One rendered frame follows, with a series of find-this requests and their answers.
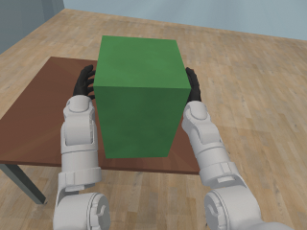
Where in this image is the right robot forearm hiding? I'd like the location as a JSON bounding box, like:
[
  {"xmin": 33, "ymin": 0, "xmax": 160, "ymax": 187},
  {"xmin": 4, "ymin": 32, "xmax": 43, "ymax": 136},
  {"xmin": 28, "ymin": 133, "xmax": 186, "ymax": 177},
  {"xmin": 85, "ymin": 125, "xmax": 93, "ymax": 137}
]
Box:
[{"xmin": 181, "ymin": 101, "xmax": 261, "ymax": 216}]

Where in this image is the robot right upper arm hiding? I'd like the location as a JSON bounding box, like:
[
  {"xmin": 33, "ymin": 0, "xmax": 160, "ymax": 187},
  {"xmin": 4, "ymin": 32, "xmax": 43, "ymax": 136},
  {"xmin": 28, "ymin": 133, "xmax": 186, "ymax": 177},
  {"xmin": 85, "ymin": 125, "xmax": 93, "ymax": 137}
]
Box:
[{"xmin": 203, "ymin": 185, "xmax": 295, "ymax": 230}]

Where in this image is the left robot forearm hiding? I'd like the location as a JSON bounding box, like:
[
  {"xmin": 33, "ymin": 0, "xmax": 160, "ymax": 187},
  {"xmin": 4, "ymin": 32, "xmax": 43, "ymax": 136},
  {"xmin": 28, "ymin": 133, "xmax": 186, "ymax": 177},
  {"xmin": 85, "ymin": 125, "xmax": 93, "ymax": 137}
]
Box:
[{"xmin": 53, "ymin": 95, "xmax": 102, "ymax": 230}]

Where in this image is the robot right hand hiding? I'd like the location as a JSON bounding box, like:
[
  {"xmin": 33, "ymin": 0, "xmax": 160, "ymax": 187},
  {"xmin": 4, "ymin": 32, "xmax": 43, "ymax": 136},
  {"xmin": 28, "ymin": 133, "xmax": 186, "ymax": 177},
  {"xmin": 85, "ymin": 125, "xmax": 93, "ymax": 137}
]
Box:
[{"xmin": 185, "ymin": 67, "xmax": 201, "ymax": 106}]

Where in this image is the robot left upper arm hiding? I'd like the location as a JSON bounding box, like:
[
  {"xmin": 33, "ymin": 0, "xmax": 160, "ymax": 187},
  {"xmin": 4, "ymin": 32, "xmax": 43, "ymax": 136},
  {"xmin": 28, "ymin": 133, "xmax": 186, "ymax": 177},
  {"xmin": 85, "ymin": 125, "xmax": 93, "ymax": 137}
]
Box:
[{"xmin": 54, "ymin": 192, "xmax": 111, "ymax": 230}]

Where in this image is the table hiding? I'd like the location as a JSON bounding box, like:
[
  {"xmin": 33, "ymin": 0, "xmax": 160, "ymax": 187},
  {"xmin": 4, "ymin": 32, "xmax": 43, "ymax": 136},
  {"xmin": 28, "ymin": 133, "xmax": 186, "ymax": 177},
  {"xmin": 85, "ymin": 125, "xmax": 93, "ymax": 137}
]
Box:
[{"xmin": 0, "ymin": 57, "xmax": 202, "ymax": 205}]

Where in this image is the robot left hand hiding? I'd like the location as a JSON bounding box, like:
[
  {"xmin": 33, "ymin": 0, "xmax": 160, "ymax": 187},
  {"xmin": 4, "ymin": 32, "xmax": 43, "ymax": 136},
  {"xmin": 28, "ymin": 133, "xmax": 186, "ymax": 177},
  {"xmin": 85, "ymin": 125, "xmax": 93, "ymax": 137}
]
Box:
[{"xmin": 72, "ymin": 64, "xmax": 96, "ymax": 100}]

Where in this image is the carton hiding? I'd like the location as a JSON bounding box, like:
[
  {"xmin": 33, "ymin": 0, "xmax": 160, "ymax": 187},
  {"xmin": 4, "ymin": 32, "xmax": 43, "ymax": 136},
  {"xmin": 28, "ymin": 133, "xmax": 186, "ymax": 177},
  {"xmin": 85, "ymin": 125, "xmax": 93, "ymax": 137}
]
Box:
[{"xmin": 93, "ymin": 35, "xmax": 192, "ymax": 159}]

